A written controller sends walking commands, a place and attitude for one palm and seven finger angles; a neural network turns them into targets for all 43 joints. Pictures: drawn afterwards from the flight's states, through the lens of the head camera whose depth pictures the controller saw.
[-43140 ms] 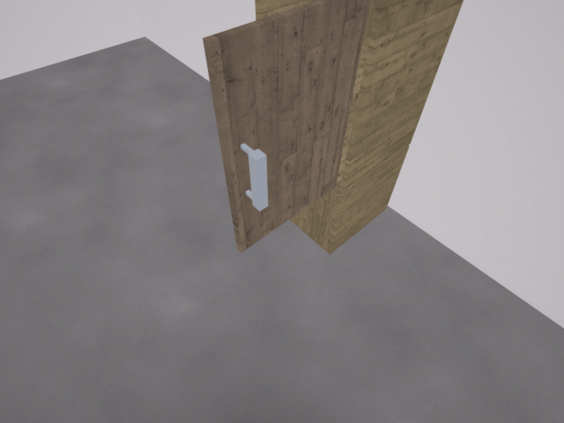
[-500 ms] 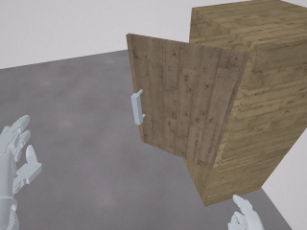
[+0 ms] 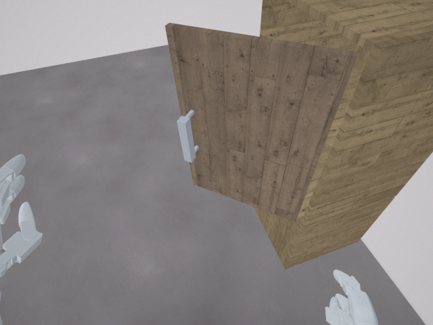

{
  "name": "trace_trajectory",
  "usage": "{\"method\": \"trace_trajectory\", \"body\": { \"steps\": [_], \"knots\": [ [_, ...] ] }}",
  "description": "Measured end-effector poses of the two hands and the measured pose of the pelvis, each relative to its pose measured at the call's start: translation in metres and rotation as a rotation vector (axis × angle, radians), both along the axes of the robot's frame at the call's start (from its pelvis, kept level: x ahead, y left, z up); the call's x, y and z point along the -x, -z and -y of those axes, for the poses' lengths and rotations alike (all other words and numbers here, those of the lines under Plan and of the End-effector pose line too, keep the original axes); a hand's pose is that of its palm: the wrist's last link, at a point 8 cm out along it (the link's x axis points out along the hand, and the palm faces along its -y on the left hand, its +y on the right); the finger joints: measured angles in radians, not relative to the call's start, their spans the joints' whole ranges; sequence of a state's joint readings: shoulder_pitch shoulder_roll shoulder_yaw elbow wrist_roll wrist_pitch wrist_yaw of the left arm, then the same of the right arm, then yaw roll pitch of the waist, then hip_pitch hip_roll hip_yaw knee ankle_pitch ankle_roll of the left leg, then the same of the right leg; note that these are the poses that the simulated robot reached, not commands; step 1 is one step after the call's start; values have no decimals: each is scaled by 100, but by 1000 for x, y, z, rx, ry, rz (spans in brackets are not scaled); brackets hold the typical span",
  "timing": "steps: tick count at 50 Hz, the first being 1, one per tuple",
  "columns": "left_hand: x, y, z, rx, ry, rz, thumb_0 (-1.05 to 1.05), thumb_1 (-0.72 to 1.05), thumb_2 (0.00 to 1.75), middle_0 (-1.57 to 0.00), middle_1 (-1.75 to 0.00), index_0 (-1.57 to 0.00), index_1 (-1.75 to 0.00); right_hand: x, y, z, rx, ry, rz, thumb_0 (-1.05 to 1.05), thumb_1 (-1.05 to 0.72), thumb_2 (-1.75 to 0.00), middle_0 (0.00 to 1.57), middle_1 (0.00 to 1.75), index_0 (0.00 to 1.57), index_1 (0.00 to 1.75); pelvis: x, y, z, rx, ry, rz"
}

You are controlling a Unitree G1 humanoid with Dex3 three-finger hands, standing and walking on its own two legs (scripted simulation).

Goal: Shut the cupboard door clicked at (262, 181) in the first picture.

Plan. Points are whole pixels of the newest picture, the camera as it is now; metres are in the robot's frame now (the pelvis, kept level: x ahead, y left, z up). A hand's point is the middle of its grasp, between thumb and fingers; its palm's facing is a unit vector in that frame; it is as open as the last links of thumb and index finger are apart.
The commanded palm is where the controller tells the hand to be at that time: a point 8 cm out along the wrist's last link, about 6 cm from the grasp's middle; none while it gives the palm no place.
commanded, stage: step back with the hand held close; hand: left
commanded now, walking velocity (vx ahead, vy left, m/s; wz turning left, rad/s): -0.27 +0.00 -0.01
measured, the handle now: (190, 136) +0.62 +0.14 -0.05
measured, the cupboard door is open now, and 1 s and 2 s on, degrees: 46 46 46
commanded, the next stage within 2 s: stop stepping back and stand still in 1.18 s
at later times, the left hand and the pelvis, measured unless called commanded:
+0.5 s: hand out of the picture +0.12 +0.29 +0.16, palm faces +0.46 -0.76 -0.46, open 7.4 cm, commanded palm +0.06 +0.31 +0.18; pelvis -0.07 +0.01 -0.01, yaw +1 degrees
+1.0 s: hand out of the picture +0.06 +0.28 +0.17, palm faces +0.46 -0.75 -0.47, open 7.4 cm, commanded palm -0.02 +0.32 +0.18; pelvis -0.14 +0.01 -0.02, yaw +4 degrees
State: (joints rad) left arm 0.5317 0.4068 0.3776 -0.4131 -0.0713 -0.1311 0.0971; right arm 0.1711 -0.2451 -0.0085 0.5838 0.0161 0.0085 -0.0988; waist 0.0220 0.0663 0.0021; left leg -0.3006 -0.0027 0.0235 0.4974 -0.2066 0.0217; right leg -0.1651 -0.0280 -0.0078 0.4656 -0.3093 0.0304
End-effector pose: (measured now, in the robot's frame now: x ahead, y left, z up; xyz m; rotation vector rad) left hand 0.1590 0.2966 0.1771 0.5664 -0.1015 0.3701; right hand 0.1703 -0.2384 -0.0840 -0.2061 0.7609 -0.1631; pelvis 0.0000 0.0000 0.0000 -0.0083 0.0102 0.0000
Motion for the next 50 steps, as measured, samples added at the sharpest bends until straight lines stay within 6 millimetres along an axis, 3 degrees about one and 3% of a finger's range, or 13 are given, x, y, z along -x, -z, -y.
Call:
{"method": "trace_trajectory", "body": {
  "steps": [9, 21, 27, 45, 50],
  "knots": [
    [15, -2, -15, -25, 21, 17, 1, 89, 90, -21, -30, -21, -30, 23, -6, -11, 7, 21, -2, 1, -91, -90, 20, 30, 20, 30, 22, 2, -11, 6, 12, -8],
    [70, 2, -24, -33, -7, 111, 1, 89, 90, -21, -30, -21, -30, 60, -9, -16, 47, -28, 34, 1, -90, -90, 20, 30, 20, 30, 61, 10, -11, 35, -16, 2],
    [89, 3, -22, -19, -22, 168, 1, 89, 90, -21, -30, -21, -30, 80, -5, -16, 64, -52, 24, 1, -90, -90, 20, 30, 20, 30, 76, 12, -10, 42, -25, 13],
    [125, -3, -18, -56, 40, 233, 1, 89, 90, -21, -30, -21, -30, 132, -2, -14, 74, -36, 17, 1, -90, -90, 20, 30, 20, 30, 120, 17, -10, 45, -32, 18],
    [146, -6, -22, -92, 39, 248, 1, 89, 90, -21, -30, -21, -30, 145, 0, -16, 79, -52, 25, 1, -90, -90, 20, 30, 20, 30, 137, 21, -9, 56, -78, 32]
  ]
}}
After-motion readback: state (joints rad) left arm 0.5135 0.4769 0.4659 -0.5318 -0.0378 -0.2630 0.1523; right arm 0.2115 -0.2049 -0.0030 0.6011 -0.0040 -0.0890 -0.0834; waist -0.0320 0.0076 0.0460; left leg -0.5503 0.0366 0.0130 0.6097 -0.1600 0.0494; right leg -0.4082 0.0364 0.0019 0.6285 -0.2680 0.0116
